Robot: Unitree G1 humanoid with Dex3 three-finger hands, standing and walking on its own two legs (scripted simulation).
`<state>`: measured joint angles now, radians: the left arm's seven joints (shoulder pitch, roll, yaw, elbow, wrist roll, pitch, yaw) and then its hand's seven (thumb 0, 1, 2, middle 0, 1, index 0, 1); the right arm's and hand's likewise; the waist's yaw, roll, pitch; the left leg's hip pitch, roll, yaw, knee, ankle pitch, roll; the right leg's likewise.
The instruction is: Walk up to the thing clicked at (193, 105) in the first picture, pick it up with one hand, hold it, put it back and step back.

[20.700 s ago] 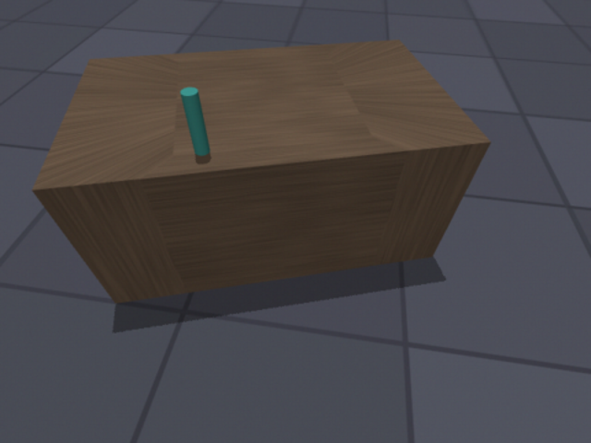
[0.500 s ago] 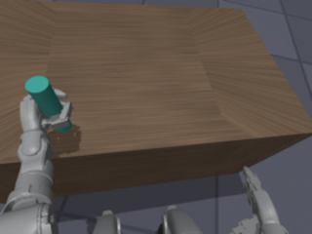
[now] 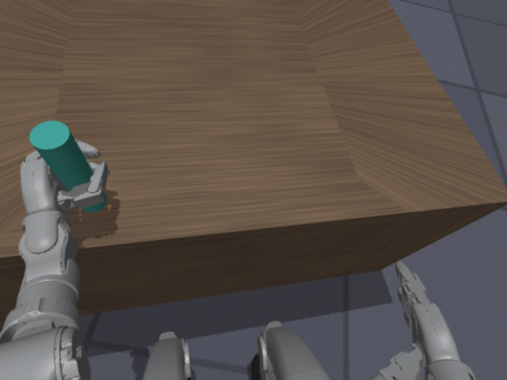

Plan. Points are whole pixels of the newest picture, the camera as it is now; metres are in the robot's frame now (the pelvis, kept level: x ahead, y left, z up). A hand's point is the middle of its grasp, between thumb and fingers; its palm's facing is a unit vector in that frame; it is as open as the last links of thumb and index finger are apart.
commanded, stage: lower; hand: left
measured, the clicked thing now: (75, 173) +0.44 +0.22 +0.02
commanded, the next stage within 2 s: loosen in 0.08 s
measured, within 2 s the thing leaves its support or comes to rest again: neither
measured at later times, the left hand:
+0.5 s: hand (89, 176) +0.45 +0.21 +0.00, palm faces +0.18 -0.98 +0.01, open 7.8 cm
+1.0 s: hand (72, 168) +0.45 +0.22 +0.02, palm faces +0.20 -0.98 +0.00, open 16.7 cm
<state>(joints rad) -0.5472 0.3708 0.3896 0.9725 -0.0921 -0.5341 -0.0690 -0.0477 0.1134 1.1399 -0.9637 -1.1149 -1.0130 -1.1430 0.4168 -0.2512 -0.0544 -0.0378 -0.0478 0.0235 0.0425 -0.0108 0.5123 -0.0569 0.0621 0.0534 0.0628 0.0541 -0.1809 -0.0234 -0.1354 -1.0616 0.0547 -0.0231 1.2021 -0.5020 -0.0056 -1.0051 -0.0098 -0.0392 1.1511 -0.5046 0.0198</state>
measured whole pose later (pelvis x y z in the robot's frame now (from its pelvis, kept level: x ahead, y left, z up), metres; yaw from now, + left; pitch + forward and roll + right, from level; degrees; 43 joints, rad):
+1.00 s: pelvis +0.00 +0.01 -0.01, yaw +0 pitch +21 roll -3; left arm -0.53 0.39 0.43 0.89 -0.10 -0.50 -0.09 -0.02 -0.45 0.06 -0.15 -0.08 -0.16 -0.08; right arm 0.44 -0.26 -0.07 -0.08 -0.04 0.04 0.03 -0.01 0.52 -0.05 0.07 0.05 0.07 0.06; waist -0.18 -0.03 -0.15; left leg -1.08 0.05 -0.02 1.24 -0.53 0.00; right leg -1.03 -0.01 -0.03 1.18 -0.52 0.03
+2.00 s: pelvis +0.04 +0.00 +0.07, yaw +1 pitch +7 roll -1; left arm 0.34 0.33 0.24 0.05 -0.07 0.03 0.08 -0.01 -0.47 0.03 -0.06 -0.03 -0.06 -0.04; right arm 0.44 -0.25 -0.08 0.20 0.07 0.07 -0.07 -0.01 0.50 -0.06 0.06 0.06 0.06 0.06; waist 0.01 0.01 -0.12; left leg -0.50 0.03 0.02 0.80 -0.41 0.00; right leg -0.46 -0.03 -0.01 0.77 -0.42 0.03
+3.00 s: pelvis +0.01 +0.00 +0.05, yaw +1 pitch +6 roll +0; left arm 0.44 0.18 0.04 0.15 -0.03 0.00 0.06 -0.02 -0.56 0.04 -0.05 -0.05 -0.05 -0.06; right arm 0.40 -0.18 0.00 0.21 0.03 -0.03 -0.07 0.00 -0.47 -0.66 0.17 0.24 0.17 0.24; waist 0.01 0.00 -0.08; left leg -0.59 0.02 0.02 0.88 -0.40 0.00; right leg -0.56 -0.04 -0.01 0.89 -0.43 0.03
